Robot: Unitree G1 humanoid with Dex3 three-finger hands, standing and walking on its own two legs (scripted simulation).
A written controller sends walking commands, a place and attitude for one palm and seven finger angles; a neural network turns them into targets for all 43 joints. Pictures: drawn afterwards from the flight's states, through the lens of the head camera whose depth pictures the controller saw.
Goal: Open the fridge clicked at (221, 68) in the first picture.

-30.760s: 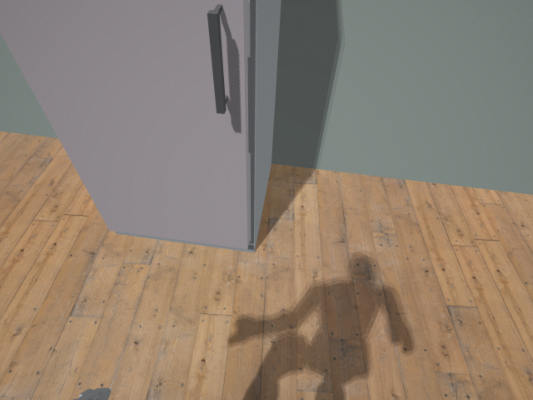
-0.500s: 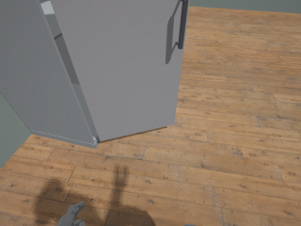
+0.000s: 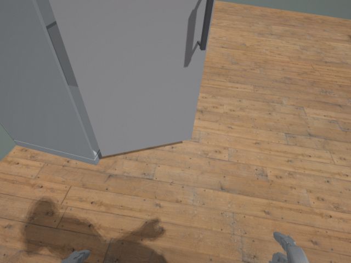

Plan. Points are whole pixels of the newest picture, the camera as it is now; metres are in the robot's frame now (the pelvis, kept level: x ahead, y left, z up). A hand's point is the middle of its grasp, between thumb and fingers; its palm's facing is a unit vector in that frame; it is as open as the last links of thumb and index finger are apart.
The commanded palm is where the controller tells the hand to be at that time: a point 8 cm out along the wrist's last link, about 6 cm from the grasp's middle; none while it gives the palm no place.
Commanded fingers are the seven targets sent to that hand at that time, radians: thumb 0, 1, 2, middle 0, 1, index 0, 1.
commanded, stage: let the arm hang, fingers relaxed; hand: right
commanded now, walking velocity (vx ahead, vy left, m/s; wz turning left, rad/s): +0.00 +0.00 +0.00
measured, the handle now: (204, 20) +0.98 -0.02 +0.15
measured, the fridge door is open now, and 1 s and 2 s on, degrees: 59 59 59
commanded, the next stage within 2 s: look to check the result in 0.88 s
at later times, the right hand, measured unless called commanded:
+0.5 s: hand out of the picture +0.05 -0.24 -0.15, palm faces -0.08 +0.95 -0.29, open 7.4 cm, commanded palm none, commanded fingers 0.00 -0.90 -0.90 0.20 0.30 0.20 0.30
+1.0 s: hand out of the picture +0.15 -0.25 -0.13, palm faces -0.12 +0.94 -0.33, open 7.4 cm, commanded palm none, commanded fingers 0.00 -0.90 -0.90 0.20 0.30 0.20 0.30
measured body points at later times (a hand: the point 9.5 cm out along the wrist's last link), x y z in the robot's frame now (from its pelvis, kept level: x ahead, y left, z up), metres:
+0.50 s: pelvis +0.03 -0.02 +0.03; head +0.06 -0.02 +0.47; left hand +0.04 +0.22 -0.13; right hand +0.06 -0.29 -0.12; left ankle +0.02 +0.11 -0.72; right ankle +0.03 -0.12 -0.72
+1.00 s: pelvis +0.04 -0.02 +0.03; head +0.07 -0.02 +0.48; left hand +0.08 +0.27 -0.12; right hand +0.16 -0.30 -0.11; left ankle +0.02 +0.11 -0.72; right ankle +0.03 -0.12 -0.72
